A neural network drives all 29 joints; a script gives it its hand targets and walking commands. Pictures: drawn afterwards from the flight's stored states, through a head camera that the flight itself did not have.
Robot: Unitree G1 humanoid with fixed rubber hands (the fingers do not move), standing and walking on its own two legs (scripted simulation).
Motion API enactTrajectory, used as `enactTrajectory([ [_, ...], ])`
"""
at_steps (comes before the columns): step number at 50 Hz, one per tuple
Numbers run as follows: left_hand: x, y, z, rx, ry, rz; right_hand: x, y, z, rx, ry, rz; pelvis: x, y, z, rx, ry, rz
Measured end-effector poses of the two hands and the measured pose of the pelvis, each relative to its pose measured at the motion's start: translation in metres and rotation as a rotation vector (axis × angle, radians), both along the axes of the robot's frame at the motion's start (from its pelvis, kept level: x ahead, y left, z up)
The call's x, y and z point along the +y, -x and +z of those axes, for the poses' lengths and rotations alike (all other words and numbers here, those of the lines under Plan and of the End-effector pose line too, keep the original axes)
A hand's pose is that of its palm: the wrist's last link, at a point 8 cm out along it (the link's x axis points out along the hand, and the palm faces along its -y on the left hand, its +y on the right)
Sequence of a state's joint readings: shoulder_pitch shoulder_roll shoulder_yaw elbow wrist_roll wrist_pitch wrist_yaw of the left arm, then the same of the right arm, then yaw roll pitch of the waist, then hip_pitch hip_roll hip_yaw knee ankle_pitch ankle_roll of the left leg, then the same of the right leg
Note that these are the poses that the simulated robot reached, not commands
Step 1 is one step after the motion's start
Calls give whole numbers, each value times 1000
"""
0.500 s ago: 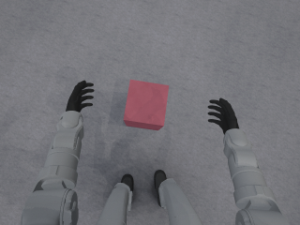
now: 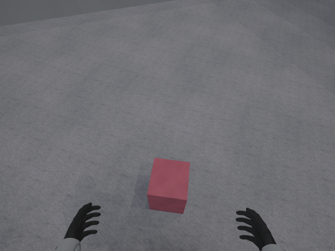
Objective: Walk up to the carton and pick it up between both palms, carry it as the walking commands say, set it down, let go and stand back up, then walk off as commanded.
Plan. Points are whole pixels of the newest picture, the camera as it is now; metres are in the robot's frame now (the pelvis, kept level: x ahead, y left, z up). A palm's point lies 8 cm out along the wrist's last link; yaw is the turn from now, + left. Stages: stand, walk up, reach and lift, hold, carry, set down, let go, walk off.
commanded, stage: let go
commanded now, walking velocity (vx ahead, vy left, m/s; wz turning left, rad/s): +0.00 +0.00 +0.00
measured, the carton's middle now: (169, 186) +0.51 -0.02 -0.65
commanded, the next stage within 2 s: stand in 0.42 s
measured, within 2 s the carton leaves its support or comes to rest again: neither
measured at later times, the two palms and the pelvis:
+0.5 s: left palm out of the picture +0.13 +0.22 -0.09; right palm (280, 236) +0.16 -0.27 -0.06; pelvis +0.00 -0.03 +0.00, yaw +3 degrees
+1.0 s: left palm (58, 233) +0.18 +0.27 -0.08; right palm (280, 235) +0.17 -0.28 -0.09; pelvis +0.05 +0.00 +0.00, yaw +1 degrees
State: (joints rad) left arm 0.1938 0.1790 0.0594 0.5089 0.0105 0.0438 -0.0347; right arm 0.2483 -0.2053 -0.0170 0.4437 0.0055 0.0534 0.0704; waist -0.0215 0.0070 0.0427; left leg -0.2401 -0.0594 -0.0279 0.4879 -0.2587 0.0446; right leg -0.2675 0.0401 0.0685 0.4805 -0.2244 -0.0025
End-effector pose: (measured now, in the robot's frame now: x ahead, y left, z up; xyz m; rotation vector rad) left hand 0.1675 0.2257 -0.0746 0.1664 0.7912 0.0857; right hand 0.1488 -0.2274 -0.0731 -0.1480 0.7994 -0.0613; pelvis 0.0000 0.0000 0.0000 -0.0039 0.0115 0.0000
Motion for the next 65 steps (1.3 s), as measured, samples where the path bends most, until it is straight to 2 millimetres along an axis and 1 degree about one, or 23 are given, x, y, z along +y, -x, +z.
enactTrajectory([
  [3, 4, 15, 5, 8, -15, -15, 1, 7, 2, -13, -18, 15, -1, 7, -1, -75, 0, -5],
  [6, 7, 26, 10, 12, -30, -14, 2, 9, 0, -11, -31, 36, -3, 12, -1, -136, -1, -1],
  [10, 3, 35, 12, 22, -25, 3, 0, 7, -1, 0, -25, 57, -10, 17, -2, -188, -6, 19],
  [17, -17, 44, 0, 35, 31, 15, -15, -3, 8, 12, 40, 62, -24, 19, -3, -222, -9, 46],
  [20, -23, 42, -5, 27, 52, 23, -23, -5, 12, 34, 68, 43, -28, 17, -3, -222, -6, 45],
  [22, -23, 40, -8, 20, 50, 35, -27, -8, 13, 41, 87, 34, -29, 14, -3, -195, -1, 42],
  [25, -10, 40, -16, 47, 2, 53, -39, -12, 9, 29, 134, 24, -27, 5, -5, -119, 8, 45],
  [30, 26, 43, -15, 91, -105, 82, -59, -10, -4, 58, 178, -9, -20, -16, -6, -48, 12, 43],
  [33, 43, 39, -12, 116, -150, 94, -62, -11, -13, 93, 179, -17, -17, -27, -6, -25, 11, 40],
  [36, 52, 31, -10, 133, -172, 97, -60, -14, -19, 118, 172, -18, -14, -36, -5, -11, 9, 35],
  [39, 55, 20, -9, 131, -177, 91, -57, -18, -22, 131, 169, -19, -11, -43, -4, -4, 6, 30],
  [45, 49, -1, -9, 106, -162, 66, -53, -23, -24, 128, 171, -33, -7, -50, -4, -4, 4, 22],
  [48, 46, -7, -9, 93, -153, 56, -53, -22, -22, 126, 176, -41, -5, -52, -3, -6, 2, 20],
  [51, 45, -10, -9, 85, -146, 50, -55, -18, -20, 126, 184, -49, -4, -50, -2, -11, 1, 17],
  [57, 47, 0, -11, 97, -144, 47, -58, -2, -19, 139, 197, -66, -3, -43, -1, -23, 1, 13],
  [65, 55, 30, -14, 140, -157, 60, -61, 26, -21, 170, 200, -72, -2, -25, 1, -42, -1, 10],
])
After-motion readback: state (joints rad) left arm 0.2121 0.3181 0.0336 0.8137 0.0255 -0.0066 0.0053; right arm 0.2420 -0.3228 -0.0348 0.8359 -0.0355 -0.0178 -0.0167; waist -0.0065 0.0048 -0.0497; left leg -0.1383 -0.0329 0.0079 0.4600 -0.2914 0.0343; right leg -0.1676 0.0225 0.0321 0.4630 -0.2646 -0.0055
